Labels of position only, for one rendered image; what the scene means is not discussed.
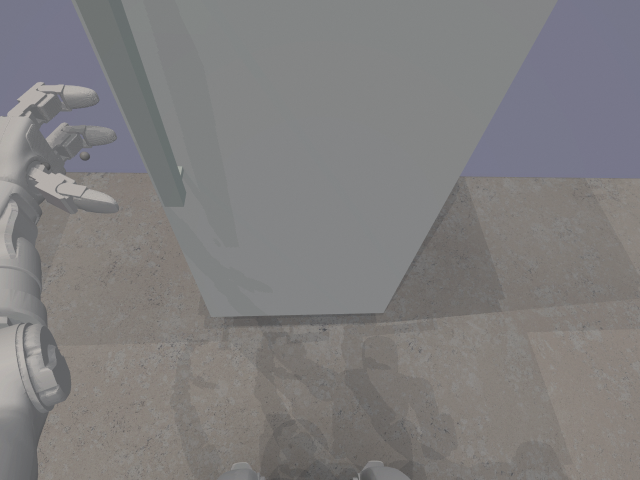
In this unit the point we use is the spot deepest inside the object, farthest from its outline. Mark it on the right robot shin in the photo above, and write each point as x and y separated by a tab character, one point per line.
372	464

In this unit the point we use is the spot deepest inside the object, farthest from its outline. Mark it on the left robot upper arm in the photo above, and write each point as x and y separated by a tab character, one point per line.
34	376

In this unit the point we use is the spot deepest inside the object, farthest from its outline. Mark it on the robot left hand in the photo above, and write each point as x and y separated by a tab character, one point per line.
23	148

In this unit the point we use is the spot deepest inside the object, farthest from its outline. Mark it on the left robot forearm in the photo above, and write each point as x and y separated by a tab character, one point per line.
20	263

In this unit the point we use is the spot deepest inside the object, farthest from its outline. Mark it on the left robot shin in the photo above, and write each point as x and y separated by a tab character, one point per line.
241	465

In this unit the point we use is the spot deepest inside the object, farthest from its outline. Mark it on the fridge door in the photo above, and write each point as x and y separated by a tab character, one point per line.
320	139

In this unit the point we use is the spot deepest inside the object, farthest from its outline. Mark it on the handle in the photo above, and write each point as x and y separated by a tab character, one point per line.
109	28

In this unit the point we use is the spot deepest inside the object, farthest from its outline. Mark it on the robot shin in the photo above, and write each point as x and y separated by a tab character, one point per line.
241	465
372	464

